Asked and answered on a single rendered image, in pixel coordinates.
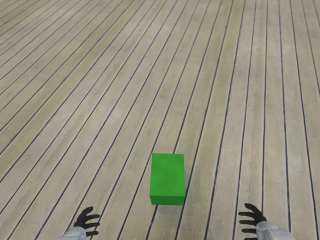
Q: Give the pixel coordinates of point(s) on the robot left hand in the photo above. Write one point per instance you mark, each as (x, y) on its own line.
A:
(82, 219)

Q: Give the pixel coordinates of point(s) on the robot right hand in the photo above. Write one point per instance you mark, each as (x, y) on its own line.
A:
(256, 215)

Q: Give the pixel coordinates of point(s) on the carton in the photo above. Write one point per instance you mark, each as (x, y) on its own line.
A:
(167, 179)

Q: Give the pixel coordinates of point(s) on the right robot forearm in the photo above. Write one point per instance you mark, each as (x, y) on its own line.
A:
(266, 230)

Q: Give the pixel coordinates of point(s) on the left robot forearm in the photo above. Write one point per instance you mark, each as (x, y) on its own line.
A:
(74, 233)

